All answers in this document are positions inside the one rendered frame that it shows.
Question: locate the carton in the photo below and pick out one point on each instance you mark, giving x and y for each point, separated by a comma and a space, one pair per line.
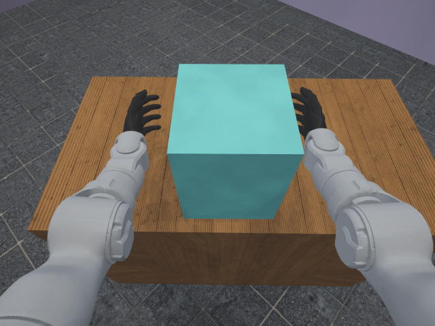
234, 143

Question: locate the right robot upper arm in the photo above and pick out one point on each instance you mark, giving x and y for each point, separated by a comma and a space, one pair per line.
390, 244

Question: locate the robot right forearm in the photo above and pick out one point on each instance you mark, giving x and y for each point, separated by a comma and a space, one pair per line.
335, 177

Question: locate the left robot hand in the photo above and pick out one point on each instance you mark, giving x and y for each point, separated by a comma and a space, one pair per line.
134, 120

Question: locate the right robot hand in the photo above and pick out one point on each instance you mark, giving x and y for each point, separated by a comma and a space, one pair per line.
312, 117

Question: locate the left robot upper arm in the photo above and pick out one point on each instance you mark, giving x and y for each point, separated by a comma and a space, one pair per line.
88, 235

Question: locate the pedestal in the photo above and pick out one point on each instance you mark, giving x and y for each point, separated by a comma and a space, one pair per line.
297, 247

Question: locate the robot left forearm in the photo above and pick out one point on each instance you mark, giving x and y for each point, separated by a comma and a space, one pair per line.
123, 175

